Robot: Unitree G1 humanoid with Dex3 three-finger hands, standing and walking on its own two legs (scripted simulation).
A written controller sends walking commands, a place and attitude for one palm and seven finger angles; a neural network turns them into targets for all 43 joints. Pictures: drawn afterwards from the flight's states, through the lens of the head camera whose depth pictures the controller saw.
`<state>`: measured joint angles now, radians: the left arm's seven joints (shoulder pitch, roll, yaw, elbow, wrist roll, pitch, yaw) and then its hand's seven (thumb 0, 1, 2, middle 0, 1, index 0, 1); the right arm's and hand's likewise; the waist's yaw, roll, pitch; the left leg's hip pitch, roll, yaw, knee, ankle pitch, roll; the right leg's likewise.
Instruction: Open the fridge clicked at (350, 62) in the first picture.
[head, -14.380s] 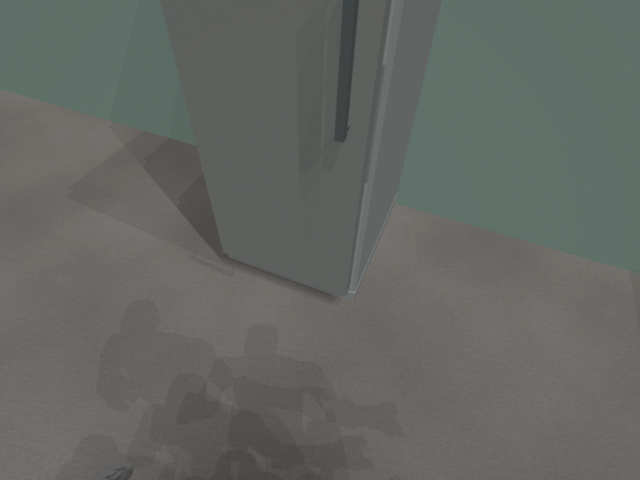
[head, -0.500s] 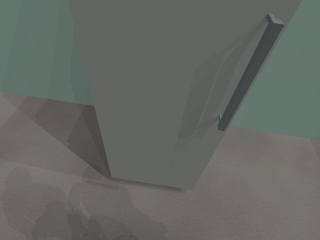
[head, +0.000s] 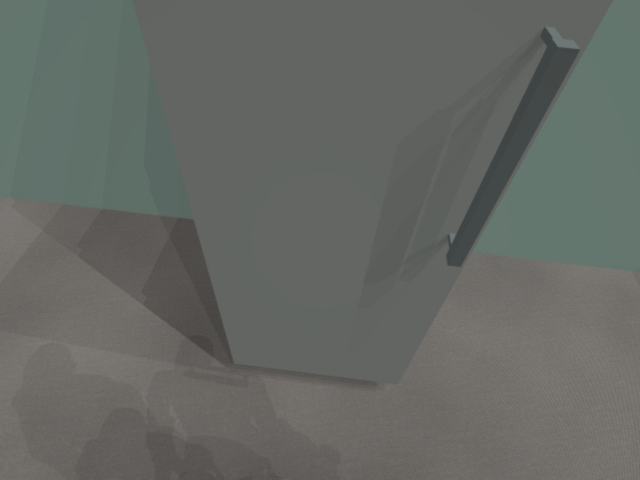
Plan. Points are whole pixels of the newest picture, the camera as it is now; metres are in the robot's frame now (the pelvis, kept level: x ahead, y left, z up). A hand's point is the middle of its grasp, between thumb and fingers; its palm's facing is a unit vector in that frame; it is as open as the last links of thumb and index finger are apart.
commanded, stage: look again from close up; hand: right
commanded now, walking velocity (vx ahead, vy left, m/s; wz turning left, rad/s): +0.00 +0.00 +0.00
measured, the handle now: (492, 170) +0.48 -0.19 +0.16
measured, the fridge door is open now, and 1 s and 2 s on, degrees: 0 0 0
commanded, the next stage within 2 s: raise the hand to about handle height in 0.78 s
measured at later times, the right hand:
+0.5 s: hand out of the picture +0.02 -0.18 -0.17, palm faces +0.03 +0.97 -0.22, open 7.4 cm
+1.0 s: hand out of the picture +0.13 -0.21 -0.08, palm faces +0.26 +0.94 -0.20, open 7.4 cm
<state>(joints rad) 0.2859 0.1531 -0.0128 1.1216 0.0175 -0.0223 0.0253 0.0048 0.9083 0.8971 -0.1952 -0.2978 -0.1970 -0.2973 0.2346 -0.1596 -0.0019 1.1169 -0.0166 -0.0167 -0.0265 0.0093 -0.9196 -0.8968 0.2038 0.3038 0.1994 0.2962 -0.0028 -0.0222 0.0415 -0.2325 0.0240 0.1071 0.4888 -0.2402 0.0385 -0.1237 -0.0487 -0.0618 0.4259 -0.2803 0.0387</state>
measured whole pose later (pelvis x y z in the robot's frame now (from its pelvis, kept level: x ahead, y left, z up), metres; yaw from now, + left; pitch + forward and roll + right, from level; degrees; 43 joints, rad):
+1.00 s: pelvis +0.00 -0.01 +0.00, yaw -1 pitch -1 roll -1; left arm 0.34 0.20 -0.01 0.92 -0.03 -0.20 0.08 0.01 0.91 0.90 -0.20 -0.30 -0.20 -0.30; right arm 0.44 -0.16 -0.04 0.33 0.13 -0.02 -0.10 0.03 -0.91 -0.89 0.21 0.32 0.20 0.31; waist -0.01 -0.03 0.04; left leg -0.27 0.04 0.11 0.53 -0.26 0.02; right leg -0.17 -0.04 -0.06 0.49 -0.31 0.02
